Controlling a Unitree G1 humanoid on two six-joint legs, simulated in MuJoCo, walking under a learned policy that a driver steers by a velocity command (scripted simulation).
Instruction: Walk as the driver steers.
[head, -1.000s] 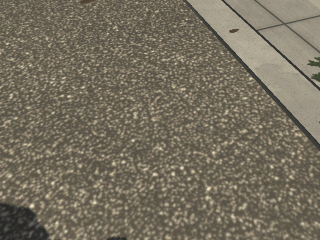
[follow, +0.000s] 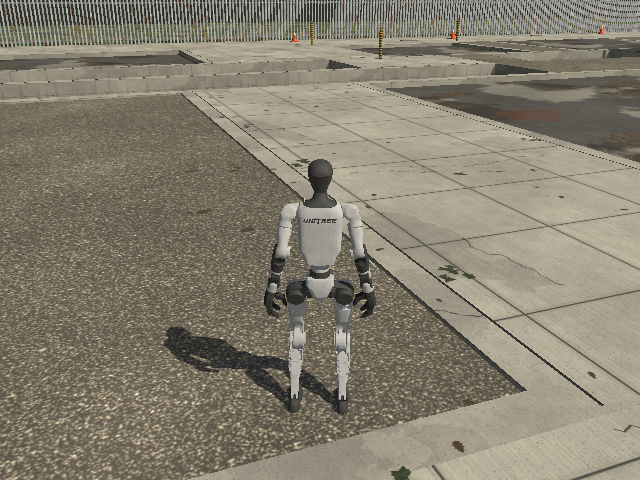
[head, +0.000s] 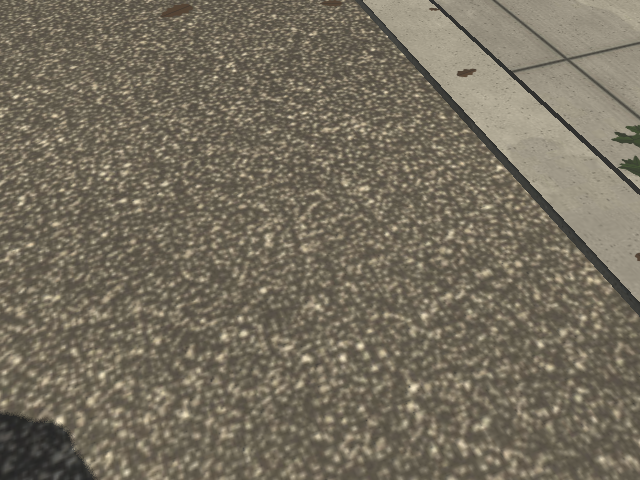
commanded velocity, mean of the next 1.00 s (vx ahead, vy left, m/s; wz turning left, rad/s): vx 0.83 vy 0.00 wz -0.21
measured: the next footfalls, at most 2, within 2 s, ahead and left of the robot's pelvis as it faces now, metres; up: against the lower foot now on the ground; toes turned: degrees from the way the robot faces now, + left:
left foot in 0.22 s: +0.08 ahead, +0.16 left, +0.00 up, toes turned +3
right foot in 0.64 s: +0.51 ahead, -0.05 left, +0.00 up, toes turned -5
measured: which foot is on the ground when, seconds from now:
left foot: up 0.00-0.20, down 0.22-0.66, up 0.68-1.00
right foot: down 0.00-0.20, up 0.22-0.62, down 0.64-1.00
